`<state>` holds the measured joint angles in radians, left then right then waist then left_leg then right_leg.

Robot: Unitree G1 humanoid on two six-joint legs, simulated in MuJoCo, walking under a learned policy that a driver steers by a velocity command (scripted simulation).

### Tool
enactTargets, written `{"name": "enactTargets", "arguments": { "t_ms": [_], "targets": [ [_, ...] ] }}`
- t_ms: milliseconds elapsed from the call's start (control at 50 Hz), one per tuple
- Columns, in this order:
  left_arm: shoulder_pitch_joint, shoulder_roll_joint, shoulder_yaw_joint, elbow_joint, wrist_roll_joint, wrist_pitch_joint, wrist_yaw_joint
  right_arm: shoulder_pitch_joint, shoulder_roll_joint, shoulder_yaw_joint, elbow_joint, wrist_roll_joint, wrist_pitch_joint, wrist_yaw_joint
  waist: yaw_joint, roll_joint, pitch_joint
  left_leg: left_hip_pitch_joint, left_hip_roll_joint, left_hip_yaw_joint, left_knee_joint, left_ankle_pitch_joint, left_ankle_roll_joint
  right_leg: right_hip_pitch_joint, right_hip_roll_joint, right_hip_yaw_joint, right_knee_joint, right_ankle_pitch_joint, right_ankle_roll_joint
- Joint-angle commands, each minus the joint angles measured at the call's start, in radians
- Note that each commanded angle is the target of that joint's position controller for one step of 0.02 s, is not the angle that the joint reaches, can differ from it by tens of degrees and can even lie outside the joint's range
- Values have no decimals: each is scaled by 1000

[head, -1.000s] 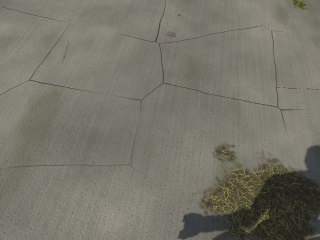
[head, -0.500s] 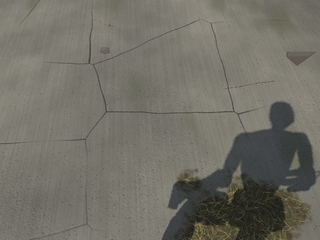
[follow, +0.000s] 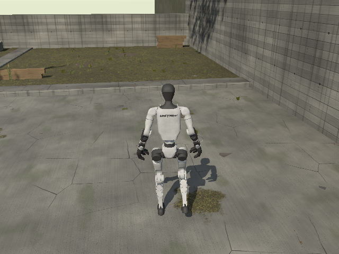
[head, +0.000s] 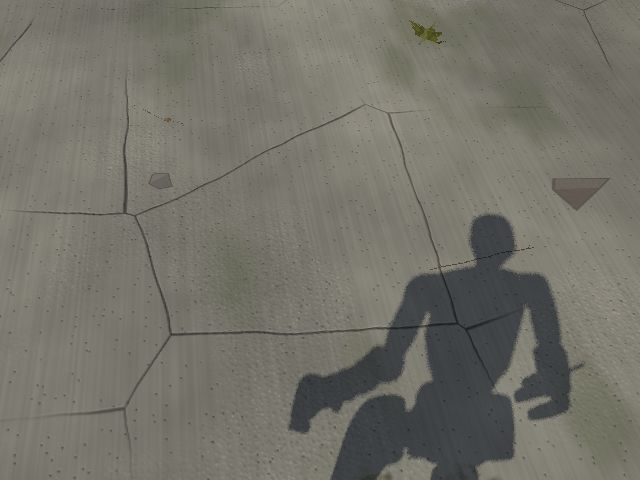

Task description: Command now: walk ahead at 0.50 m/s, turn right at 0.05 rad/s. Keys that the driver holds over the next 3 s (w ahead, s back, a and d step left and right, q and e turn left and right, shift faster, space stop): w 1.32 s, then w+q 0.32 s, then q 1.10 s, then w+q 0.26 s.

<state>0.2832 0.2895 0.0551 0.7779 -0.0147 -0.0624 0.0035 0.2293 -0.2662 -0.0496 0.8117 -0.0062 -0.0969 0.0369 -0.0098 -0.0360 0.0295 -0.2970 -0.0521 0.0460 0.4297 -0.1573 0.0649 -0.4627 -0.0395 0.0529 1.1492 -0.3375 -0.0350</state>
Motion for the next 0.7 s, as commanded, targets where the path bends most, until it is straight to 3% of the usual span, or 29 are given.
{"name": "enactTargets", "arguments": {
  "t_ms": [20, 60, 160, 260, 320, 340, 360, 380, 400, 420, 440, 460, 480, 500, 560, 620, 700],
  "targets": [
    [25, 70, 22, -63, 6, -3, 4, 2, -120, -23, -44, 4, -19, -5, 19, 124, -53, 136, 270, -298, -262, 115, 175, -149, -86, 26, -61, 64, 20],
    [-38, 59, 17, -84, 12, 0, 8, 20, -148, -30, -30, 7, -18, -14, 9, 105, -30, 137, 270, -253, -289, 177, 184, -202, -97, 15, -155, 142, 42],
    [-194, 26, 4, -114, 9, -15, -5, 82, -166, -32, 0, 19, -1, -29, -45, 96, -2, 167, 220, -134, -300, 213, 136, -177, -70, -22, -459, 402, 52],
    [-326, 31, -1, -159, -3, -28, -33, 163, -181, -35, 44, 26, 23, -32, -86, 99, 36, 290, 276, -146, -252, 215, 131, -184, -34, -38, -604, 394, 31],
    [-303, 60, 8, -163, -2, -35, -46, 154, -201, -44, 54, 29, 39, -40, -47, 121, 16, 368, 311, -157, -171, 354, 107, -124, -11, -45, -652, 284, -10],
    [-239, 81, 19, -147, 2, -37, -45, 134, -211, -47, 51, 31, 43, -43, -4, 130, -24, 369, 299, -140, -96, 504, 93, -22, 16, -69, -671, 263, -30],
    [-102, 120, 41, -104, 6, -37, -39, 119, -199, -41, 47, 30, 48, -45, 67, 115, -110, 334, 252, -100, 59, 618, 68, 175, 41, -94, -696, 288, -60],
    [76, 180, 62, -63, 16, -34, -29, 116, -158, -23, 26, 14, 46, -47, 136, 61, -252, 164, 204, -63, 312, 469, 34, 477, -73, 20, -643, 331, -117],
    [161, 284, 85, -45, 25, -28, -24, 231, -46, 13, 0, 4, 24, -39, 96, -185, -387, -259, 28, -22, 704, -58, -41, 862, -323, 472, -687, 209, -280],
    [182, 198, 63, -41, 10, -23, -25, 207, -99, 4, 18, 18, 1, -31, 125, -200, -438, -402, 13, -155, 839, -423, -40, 890, -360, 679, -810, 84, -312],
    [106, 152, 45, -47, 6, -22, -23, 114, -171, -17, -10, 44, -12, -24, 120, -132, -267, -486, 75, -155, 884, -369, -28, 762, -320, 532, -833, 46, -259],
    [37, 128, 36, -57, 8, -20, -21, 49, -167, -16, -25, 46, -16, -23, 94, -67, -171, -475, 127, -124, 843, -274, -24, 614, -275, 403, -856, 94, -226],
    [-19, 101, 27, -60, 13, -20, -25, 20, -156, -18, -29, 31, -13, -26, 64, -27, -97, -441, 157, -110, 776, -211, -31, 479, -235, 319, -894, 165, -211],
    [-52, 77, 19, -63, 21, -25, -27, 34, -148, -23, -24, 22, -2, -28, 29, -42, -69, -378, 184, -117, 727, -163, -36, 389, -203, 259, -929, 223, -197],
    [-65, 92, 24, -44, 16, -43, -30, 67, -98, -15, -14, 16, 29, -33, -12, -51, -51, -314, 196, -103, 651, -93, -66, 279, -180, 163, -999, 323, -215],
    [-30, 119, 31, -13, 15, -44, -17, -29, -88, -12, -46, 7, 32, -37, 5, -24, -16, -372, 201, -100, 488, 57, -88, 285, -167, 94, -1028, 370, -211],
    [27, 142, 34, 24, 6, -35, -6, -165, -62, -1, -79, 12, 20, -23, 54, -19, 12, -327, 162, -66, 241, 243, -85, 307, -137, 18, -1033, 353, -173]
  ]
}}
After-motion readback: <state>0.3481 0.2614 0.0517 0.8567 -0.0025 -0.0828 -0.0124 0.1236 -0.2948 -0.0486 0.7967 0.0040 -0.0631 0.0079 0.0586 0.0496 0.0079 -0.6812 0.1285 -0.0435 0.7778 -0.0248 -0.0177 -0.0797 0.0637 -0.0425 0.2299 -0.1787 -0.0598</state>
